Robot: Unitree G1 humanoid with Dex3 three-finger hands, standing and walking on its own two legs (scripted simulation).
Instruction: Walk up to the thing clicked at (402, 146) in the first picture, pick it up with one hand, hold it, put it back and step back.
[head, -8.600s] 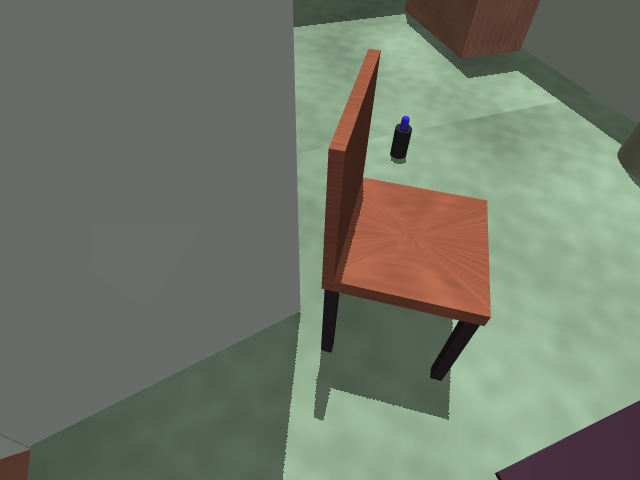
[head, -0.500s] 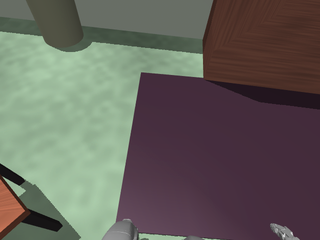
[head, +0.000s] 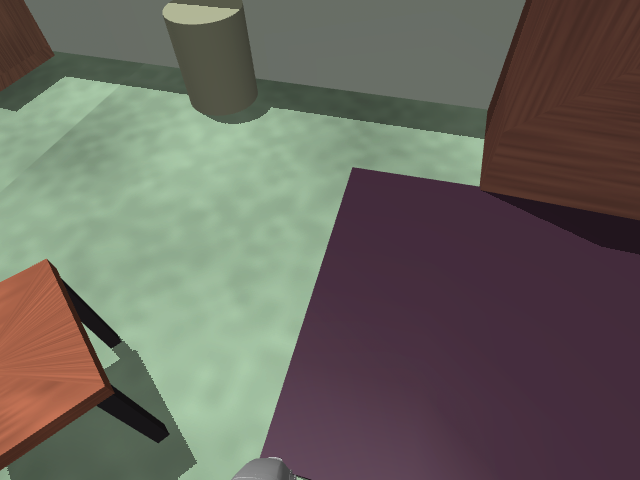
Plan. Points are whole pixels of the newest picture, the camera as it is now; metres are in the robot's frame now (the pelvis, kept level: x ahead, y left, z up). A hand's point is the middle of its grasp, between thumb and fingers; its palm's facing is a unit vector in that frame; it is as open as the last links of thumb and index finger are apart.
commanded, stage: walk up
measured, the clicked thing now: out of the picture +0.97 +1.46 -0.64
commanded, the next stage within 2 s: stand in 1.00 s
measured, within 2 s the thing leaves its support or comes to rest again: neither
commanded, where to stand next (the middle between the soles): +0.10 +0.03 m, yaw +1 degrees
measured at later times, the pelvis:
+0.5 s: pelvis +0.01 +0.03 +0.01, yaw +3 degrees
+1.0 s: pelvis +0.01 +0.04 +0.03, yaw +2 degrees
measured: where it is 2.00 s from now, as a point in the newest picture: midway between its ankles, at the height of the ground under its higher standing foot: outside the picture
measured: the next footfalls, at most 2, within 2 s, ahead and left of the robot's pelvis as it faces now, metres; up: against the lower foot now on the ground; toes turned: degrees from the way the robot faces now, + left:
left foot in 0.06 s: +0.05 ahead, +0.13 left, -0.01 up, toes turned +1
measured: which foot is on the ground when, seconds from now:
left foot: up 0.00-0.04, down 0.06-1.00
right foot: down 0.00-1.00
